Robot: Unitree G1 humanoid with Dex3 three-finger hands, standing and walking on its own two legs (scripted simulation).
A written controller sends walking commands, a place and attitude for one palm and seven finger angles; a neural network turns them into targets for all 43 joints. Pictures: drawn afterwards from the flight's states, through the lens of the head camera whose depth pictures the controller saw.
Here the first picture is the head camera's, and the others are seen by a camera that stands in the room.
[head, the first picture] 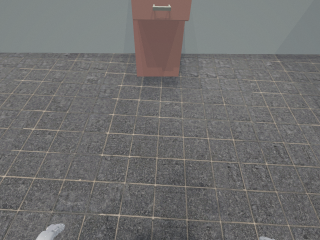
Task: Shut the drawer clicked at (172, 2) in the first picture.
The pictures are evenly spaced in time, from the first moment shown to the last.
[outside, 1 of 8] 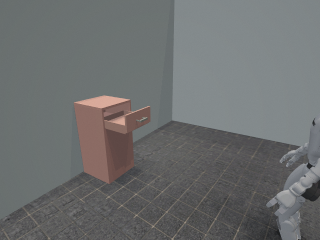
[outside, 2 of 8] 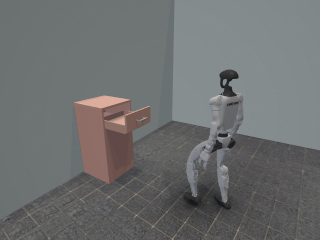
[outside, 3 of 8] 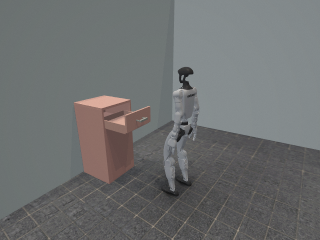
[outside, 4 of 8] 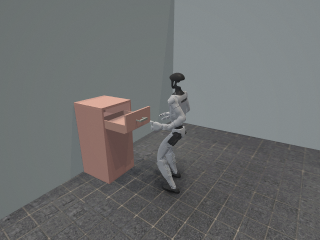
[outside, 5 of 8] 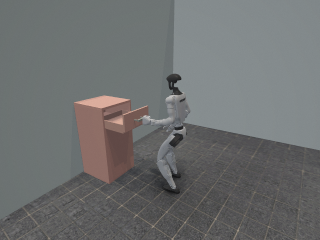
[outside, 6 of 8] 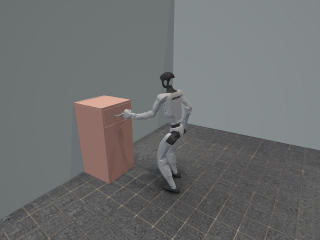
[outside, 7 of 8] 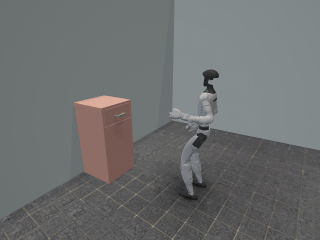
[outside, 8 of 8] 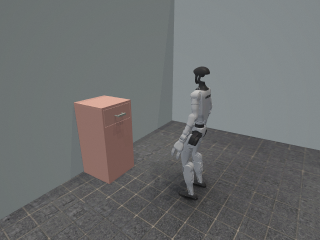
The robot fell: no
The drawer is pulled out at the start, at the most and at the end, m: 0.30 0.30 0.00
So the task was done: yes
